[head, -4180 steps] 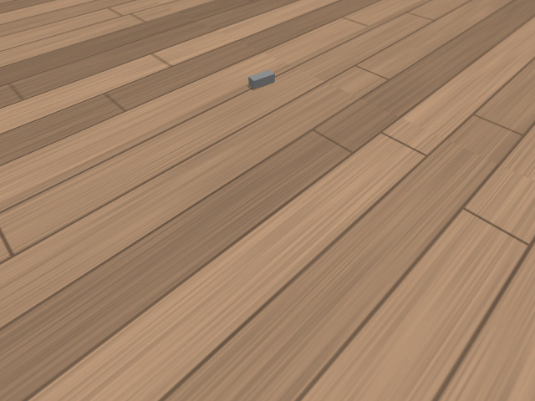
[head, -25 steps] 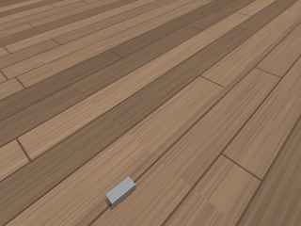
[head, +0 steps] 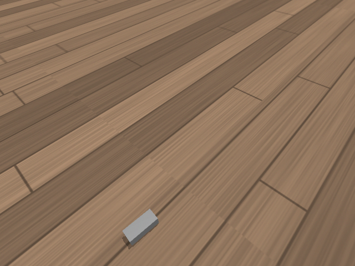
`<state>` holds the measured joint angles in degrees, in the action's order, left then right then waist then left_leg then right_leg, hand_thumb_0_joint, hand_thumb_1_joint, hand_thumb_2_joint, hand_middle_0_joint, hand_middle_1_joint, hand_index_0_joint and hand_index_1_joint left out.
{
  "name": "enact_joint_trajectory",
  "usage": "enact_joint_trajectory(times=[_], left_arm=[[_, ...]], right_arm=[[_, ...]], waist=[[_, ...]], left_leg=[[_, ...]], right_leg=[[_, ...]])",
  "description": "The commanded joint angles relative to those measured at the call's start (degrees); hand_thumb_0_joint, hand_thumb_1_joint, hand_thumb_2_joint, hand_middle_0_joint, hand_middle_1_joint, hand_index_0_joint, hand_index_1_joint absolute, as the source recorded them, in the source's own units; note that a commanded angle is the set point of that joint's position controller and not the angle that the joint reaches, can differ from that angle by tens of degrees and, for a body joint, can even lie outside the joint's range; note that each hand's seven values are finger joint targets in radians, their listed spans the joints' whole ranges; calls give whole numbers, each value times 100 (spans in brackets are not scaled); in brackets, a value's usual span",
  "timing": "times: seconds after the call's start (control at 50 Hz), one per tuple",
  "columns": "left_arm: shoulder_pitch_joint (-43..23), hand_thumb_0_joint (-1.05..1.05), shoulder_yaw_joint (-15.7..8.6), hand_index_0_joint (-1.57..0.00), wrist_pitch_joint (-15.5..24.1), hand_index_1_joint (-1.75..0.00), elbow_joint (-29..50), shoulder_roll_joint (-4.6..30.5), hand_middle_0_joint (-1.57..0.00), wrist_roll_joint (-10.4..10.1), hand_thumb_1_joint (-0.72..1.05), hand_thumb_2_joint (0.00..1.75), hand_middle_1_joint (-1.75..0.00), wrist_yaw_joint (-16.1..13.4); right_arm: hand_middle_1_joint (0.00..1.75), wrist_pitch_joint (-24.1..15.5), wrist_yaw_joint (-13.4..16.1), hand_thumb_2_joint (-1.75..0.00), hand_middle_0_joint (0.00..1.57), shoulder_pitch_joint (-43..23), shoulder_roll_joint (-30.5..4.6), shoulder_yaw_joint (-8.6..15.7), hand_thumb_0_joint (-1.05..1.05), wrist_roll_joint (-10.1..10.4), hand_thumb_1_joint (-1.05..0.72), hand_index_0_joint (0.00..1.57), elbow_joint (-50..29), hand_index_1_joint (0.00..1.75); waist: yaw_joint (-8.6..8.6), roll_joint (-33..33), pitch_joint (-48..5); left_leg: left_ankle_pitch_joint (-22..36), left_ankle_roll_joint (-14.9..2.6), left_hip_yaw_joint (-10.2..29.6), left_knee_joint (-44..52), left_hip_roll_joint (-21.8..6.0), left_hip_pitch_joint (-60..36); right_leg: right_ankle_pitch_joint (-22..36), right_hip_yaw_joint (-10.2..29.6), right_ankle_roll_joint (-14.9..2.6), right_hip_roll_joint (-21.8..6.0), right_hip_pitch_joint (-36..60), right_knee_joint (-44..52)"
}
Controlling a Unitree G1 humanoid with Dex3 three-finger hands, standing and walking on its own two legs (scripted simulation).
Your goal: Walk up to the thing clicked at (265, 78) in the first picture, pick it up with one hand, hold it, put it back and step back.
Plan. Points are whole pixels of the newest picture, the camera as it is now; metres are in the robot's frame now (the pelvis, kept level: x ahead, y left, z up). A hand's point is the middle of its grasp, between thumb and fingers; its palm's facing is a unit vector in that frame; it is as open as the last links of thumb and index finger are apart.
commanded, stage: stand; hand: left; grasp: from above
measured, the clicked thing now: (141, 226) +0.48 +0.24 -0.75
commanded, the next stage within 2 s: step back in 0.74 s
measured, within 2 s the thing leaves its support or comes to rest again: neither
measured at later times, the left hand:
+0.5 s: hand out of the picture +0.09 +0.24 -0.15, palm faces +0.00 -0.94 -0.34, open 7.4 cm
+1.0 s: hand out of the picture +0.08 +0.29 -0.17, palm faces -0.06 -0.92 -0.38, open 7.4 cm
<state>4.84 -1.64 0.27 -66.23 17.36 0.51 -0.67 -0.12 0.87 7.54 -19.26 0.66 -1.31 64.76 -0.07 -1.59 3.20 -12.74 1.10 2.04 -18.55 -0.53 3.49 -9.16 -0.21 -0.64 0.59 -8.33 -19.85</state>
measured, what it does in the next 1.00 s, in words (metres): lifts its left foot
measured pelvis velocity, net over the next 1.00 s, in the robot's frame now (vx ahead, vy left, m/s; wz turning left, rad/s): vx -0.05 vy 0.03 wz -0.04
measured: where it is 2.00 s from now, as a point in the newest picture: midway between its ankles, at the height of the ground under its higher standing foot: outside the picture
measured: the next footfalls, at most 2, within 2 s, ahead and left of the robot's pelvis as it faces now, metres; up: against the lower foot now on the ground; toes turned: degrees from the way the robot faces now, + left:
left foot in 1.02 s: -0.05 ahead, +0.15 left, +0.00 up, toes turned -4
right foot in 1.44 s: -0.08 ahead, -0.04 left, +0.00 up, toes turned -2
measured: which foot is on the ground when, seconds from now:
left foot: down 0.00-0.82, up 0.84-1.00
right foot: down 0.00-1.00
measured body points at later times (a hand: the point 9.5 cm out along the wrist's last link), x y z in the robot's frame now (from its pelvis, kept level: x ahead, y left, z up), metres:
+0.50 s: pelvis +0.00 +0.00 +0.00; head +0.01 -0.01 +0.45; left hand +0.09 +0.29 -0.13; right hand +0.06 -0.30 -0.14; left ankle -0.03 +0.13 -0.75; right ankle +0.02 -0.11 -0.75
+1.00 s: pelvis -0.05 +0.03 -0.01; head +0.03 +0.04 +0.43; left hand +0.08 +0.34 -0.15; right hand +0.02 -0.29 -0.13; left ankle -0.09 +0.14 -0.73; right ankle +0.02 -0.11 -0.75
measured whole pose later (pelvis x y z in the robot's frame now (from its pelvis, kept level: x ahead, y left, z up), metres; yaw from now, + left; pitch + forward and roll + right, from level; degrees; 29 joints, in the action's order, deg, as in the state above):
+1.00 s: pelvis -0.05 +0.03 -0.01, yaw -2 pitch +1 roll +0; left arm 3.9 -4.0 -1.9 -54.0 22.0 1.3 -1.0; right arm 2.2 -0.2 6.5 -22.1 2.4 -0.8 56.9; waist -0.3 2.1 9.0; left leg -24.8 -1.3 1.5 -41.3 2.4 15.8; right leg -8.3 3.3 1.1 -1.0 -20.7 -28.3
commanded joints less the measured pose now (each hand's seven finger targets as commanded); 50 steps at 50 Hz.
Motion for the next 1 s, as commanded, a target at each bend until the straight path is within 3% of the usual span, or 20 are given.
enact_joint_trajectory(times=[0.0, 0.12, 0.26, 0.4, 0.5, 0.56, 0.7, 0.72, 0.74, 0.78, 0.8, 0.82, 0.84, 0.86, 0.88, 0.9, 0.94, 0.96, 0.98], left_arm=[[-165, 0, -207, -20, 130, -30, 286, 1166, -20, 7, 90, 90, -30, -62], [-283, 0, -222, -20, 143, -30, 320, 1266, -20, 9, 90, 90, -30, -59], [-260, 0, -205, -20, 168, -30, 359, 1260, -20, 3, 90, 90, -30, -59], [-238, 0, -195, -20, 150, -30, 350, 1290, -20, 10, 90, 90, -30, -53], [-240, 0, -197, -20, 173, -30, 370, 1315, -20, 12, 90, 90, -30, -42], [-200, 0, -188, -20, 163, -30, 366, 1283, -20, 6, 90, 90, -30, -33], [-204, 0, -168, -20, 162, -30, 379, 1325, -20, 1, 90, 90, -30, -27], [-76, 0, -460, -20, 110, -30, 687, 1759, -20, -38, 90, 90, -30, -47], [51, 0, -475, -20, 85, -30, 738, 1786, -20, -62, 90, 90, -30, -68], [67, 0, -534, -20, 58, -30, 919, 1882, -20, -52, 90, 90, -30, -82], [64, 0, -568, -20, 55, -30, 1059, 1930, -20, -26, 90, 90, -30, -88], [-79, 0, -579, -20, 41, -30, 1207, 1943, -20, 6, 90, 90, -30, -95], [-141, 0, -595, -20, 40, -30, 1361, 1929, -20, 49, 90, 90, -30, -102], [-232, 0, -615, -20, 26, -30, 1500, 1953, -20, 97, 90, 90, -30, -107], [-325, 0, -616, -20, 23, -30, 1624, 1935, -20, 109, 90, 90, -30, -120], [-318, 0, -580, -20, 3, -30, 1670, 1832, -20, 109, 90, 90, -30, -120], [-414, 0, -532, -20, -67, -30, 1819, 1771, -20, 131, 90, 90, -30, -130], [-413, 0, -507, -20, -124, -30, 1877, 1717, -20, 100, 90, 90, -30, -117], [-441, 0, -485, -20, -181, -30, 1965, 1688, -20, 50, 90, 90, -30, -102]], right_arm=[[30, -143, 63, -90, 20, -151, -1099, 205, 0, 20, -90, 20, -298, 30], [30, -129, 42, -90, 20, -115, -1091, 192, 0, 23, -90, 20, -298, 30], [30, -153, 41, -90, 20, -148, -1135, 202, 0, 30, -90, 20, -316, 30], [30, -127, 17, -90, 20, -138, -1136, 211, 0, 25, -90, 20, -300, 30], [30, -126, 13, -90, 20, -136, -1127, 205, 0, 18, -90, 20, -326, 30], [30, -155, 18, -90, 20, -164, -1149, 200, 0, 29, -90, 20, -338, 30], [30, -149, 13, -90, 20, -130, -1144, 182, 0, 24, -90, 20, -324, 30], [30, -30, -4, -90, 20, -379, -1399, 293, 0, 13, -90, 20, -441, 30], [30, 10, -1, -90, 20, -285, -1291, 275, 0, 51, -90, 20, -521, 30], [30, 58, -2, -90, 20, -16, -1197, 274, 0, 59, -90, 20, -579, 30], [30, 98, -15, -90, 20, 51, -1180, 282, 0, 59, -90, 20, -648, 30], [30, 142, -32, -90, 20, 179, -1144, 309, 0, 57, -90, 20, -657, 30], [30, 181, -40, -90, 20, 265, -1156, 342, 0, 57, -90, 20, -714, 30], [30, 216, -59, -90, 20, 418, -1171, 356, 0, 46, -90, 20, -776, 30], [30, 223, -71, -90, 20, 493, -1208, 375, 0, 79, -90, 20, -848, 30], [30, 202, -74, -90, 20, 439, -1223, 403, 0, 97, -90, 20, -876, 30], [30, 167, -54, -90, 20, 528, -1217, 434, 0, 66, -90, 20, -970, 30], [30, 136, -46, -90, 20, 522, -1184, 442, 0, 36, -90, 20, -1003, 30], [30, 114, -25, -90, 20, 603, -1231, 479, 0, -29, -90, 20, -1034, 30]], waist=[[38, 151, -435], [14, 243, -369], [14, 169, -577], [13, 188, -334], [-1, 134, -313], [14, 74, -420], [15, 142, -327], [109, 364, 334], [88, 525, 202], [14, 797, -92], [-3, 975, -311], [-16, 1177, -459], [9, 1223, -600], [-41, 1301, -689], [-109, 1272, -823], [-81, 1149, -975], [-130, 1072, -1038], [-177, 895, -959], [-277, 625, -802]], left_leg=[[930, -187, 350, 269, -636, 194], [702, -172, 347, 343, -625, 267], [1237, -162, 324, 293, -663, 119], [538, -170, 321, 387, -627, 241], [496, -194, 312, 420, -634, 363], [801, -188, 323, 405, -674, 234], [548, -184, 318, 446, -661, 271], [951, -300, 367, -246, -520, 706], [908, -284, 188, -628, -398, 665], [173, -224, -73, -1394, -38, 651], [-287, -197, -159, -1785, 134, 763], [-1139, -188, -157, -2352, 288, 793], [-1773, -216, -32, -2992, 340, 934], [-1939, -243, 136, -3230, 224, 977], [-1921, -277, 283, -3116, 91, 1041], [-1830, -270, 207, -3070, 158, 1043], [-1202, -222, 75, -2194, 104, 906], [-583, -194, -52, -1401, 121, 881], [406, -125, 63, -454, -40, 718]], right_leg=[[1158, 598, -70, -746, 416, 196], [825, 646, -55, -751, 397, 280], [1474, 599, -61, -764, 564, 163], [686, 638, -61, -708, 334, 333], [787, 668, -61, -723, 379, 314], [1139, 655, -98, -741, 445, 199], [811, 675, -76, -721, 332, 291], [1768, 881, -80, -750, -212, -18], [1926, 1009, -234, -852, -304, 2], [1850, 1479, -672, -1287, -381, 261], [1882, 1754, -921, -1547, -305, 338], [1801, 2002, -1161, -1799, -442, 375], [1770, 2124, -1362, -1964, -448, 281], [1862, 2102, -1441, -2057, -553, 170], [2127, 1933, -1358, -2006, -407, -36], [2315, 1694, -1290, -1828, -320, -265], [2305, 1423, -993, -1502, -271, -674], [2034, 1234, -783, -1245, -251, -913], [1631, 1076, -490, -1017, -462, -1215]])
